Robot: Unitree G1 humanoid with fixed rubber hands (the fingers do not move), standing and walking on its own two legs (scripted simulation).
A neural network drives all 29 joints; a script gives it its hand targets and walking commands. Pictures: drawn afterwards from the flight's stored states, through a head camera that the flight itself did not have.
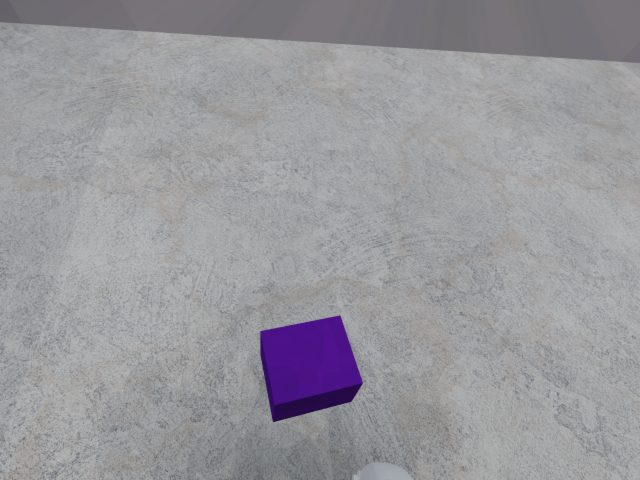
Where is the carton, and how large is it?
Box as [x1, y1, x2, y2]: [260, 316, 362, 421]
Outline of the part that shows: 340,316 260,331 260,354 273,421 351,401 362,382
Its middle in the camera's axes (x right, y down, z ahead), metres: -0.04 +0.39 +1.18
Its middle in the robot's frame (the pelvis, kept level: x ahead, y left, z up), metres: +0.51 -0.04 -0.70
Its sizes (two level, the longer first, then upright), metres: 0.254 0.218 0.177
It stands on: the floor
